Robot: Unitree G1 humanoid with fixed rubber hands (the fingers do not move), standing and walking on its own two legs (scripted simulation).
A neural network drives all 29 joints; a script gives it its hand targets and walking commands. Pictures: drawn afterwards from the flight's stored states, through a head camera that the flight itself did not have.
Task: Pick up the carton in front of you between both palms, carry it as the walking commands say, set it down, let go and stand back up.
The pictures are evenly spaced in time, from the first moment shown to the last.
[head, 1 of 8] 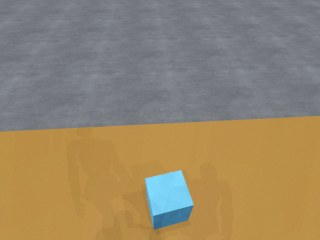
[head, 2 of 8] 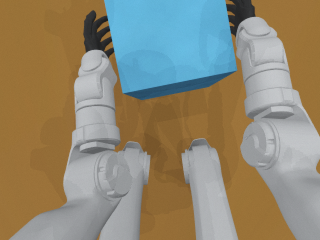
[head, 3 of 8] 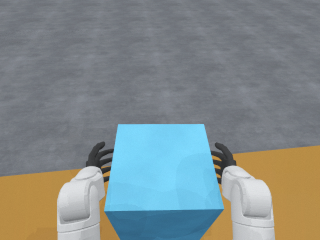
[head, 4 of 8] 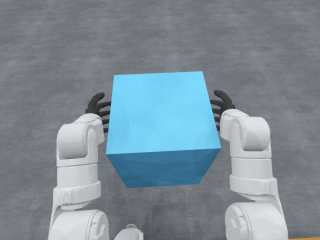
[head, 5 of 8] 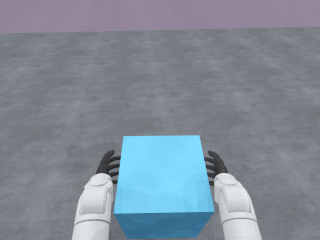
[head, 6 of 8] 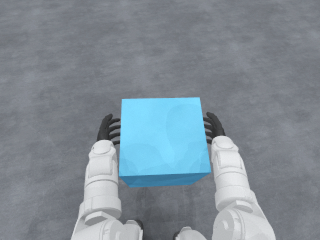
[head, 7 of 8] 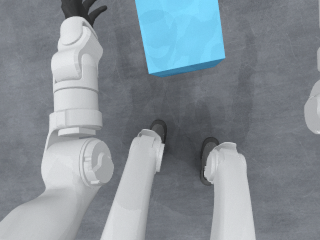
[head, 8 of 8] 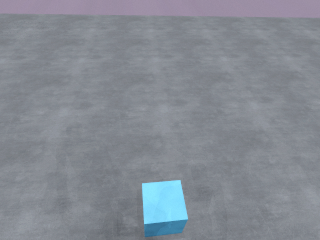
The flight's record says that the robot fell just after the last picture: no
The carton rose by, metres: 0.69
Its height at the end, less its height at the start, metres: -0.07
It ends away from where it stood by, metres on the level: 2.45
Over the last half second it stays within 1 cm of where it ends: yes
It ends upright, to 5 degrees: yes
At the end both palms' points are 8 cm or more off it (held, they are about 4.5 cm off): yes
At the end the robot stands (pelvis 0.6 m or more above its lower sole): yes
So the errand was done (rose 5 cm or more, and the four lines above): yes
